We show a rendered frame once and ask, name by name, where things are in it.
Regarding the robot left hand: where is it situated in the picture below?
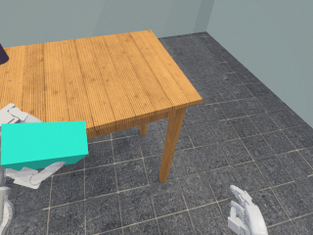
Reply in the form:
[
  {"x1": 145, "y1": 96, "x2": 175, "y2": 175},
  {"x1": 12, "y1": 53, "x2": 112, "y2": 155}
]
[{"x1": 0, "y1": 103, "x2": 66, "y2": 189}]

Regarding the robot left forearm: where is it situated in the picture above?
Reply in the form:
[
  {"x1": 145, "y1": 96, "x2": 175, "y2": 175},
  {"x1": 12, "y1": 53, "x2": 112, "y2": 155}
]
[{"x1": 0, "y1": 186, "x2": 15, "y2": 235}]

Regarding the sponge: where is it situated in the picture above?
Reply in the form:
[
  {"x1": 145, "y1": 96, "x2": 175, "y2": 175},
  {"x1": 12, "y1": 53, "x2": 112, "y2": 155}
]
[{"x1": 0, "y1": 120, "x2": 89, "y2": 171}]

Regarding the robot right hand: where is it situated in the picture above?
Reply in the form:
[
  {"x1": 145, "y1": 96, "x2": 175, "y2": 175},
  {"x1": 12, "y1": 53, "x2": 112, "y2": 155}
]
[{"x1": 227, "y1": 185, "x2": 268, "y2": 235}]

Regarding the table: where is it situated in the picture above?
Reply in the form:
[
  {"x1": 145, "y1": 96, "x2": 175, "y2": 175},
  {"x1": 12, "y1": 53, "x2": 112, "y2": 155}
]
[{"x1": 0, "y1": 29, "x2": 202, "y2": 183}]

